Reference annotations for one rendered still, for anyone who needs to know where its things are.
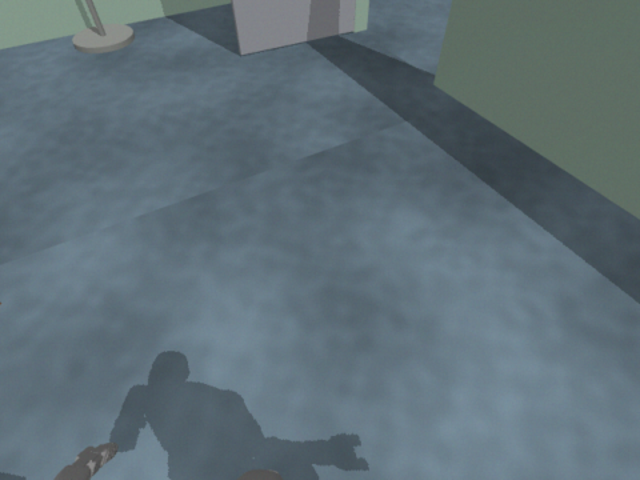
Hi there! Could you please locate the coat stand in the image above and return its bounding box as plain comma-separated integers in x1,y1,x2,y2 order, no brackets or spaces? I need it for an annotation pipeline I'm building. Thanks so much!
72,0,135,53

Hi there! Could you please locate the left robot hand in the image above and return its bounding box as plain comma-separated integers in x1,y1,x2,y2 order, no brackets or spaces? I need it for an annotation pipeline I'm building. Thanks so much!
54,442,118,480

